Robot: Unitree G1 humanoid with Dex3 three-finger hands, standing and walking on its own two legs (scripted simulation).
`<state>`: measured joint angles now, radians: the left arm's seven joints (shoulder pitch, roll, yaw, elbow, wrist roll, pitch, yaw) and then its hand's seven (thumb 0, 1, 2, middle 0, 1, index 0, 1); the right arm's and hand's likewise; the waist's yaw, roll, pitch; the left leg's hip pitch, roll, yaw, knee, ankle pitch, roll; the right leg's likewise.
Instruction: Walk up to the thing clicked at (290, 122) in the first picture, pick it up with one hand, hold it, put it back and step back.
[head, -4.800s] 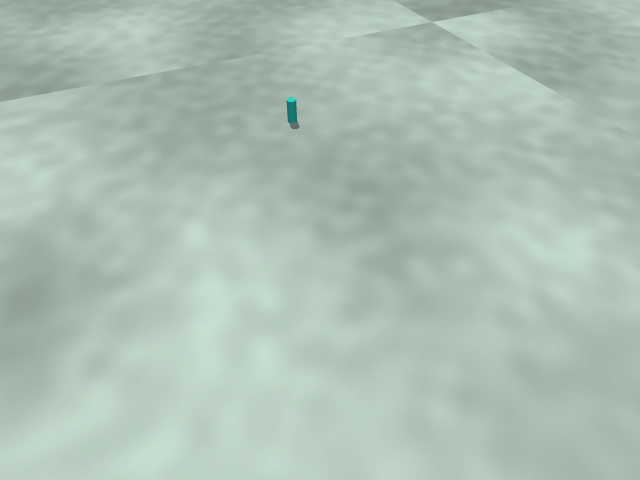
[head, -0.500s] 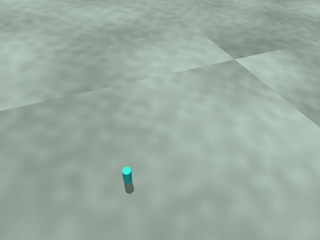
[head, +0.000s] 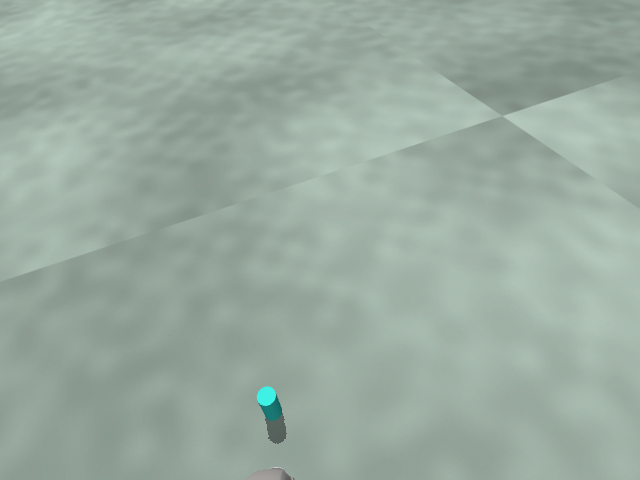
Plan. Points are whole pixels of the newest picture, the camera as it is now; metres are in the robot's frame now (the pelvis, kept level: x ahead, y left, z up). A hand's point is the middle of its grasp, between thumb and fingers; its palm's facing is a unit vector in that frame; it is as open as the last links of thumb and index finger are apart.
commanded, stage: walk up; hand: left
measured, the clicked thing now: (269, 404) +0.45 +0.22 -0.70
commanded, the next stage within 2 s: stand in 1.82 s
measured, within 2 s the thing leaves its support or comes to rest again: neither
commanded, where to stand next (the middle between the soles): +0.19 +0.02 m, yaw +0 degrees
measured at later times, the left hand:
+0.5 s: hand (133, 473) +0.17 +0.31 -0.17, palm faces -0.03 -0.92 -0.38, open 7.4 cm
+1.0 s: hand (168, 411) +0.25 +0.27 -0.14, palm faces -0.03 -0.95 -0.32, open 7.4 cm
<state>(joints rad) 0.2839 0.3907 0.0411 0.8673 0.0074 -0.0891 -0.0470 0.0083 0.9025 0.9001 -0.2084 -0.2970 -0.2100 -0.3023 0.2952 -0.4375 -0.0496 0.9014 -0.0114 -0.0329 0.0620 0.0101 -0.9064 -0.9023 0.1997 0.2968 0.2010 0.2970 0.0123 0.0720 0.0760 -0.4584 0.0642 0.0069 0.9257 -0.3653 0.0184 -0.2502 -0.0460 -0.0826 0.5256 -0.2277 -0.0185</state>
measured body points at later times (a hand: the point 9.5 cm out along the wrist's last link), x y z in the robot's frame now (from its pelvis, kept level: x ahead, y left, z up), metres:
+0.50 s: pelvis +0.11 +0.03 -0.02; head +0.14 +0.04 +0.43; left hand +0.18 +0.36 -0.14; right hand +0.20 -0.28 -0.12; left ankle +0.16 +0.15 -0.73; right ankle +0.17 -0.11 -0.73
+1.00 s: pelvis +0.14 +0.02 +0.01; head +0.15 +0.03 +0.46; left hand +0.26 +0.32 -0.12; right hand +0.21 -0.28 -0.12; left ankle +0.16 +0.15 -0.73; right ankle +0.17 -0.11 -0.73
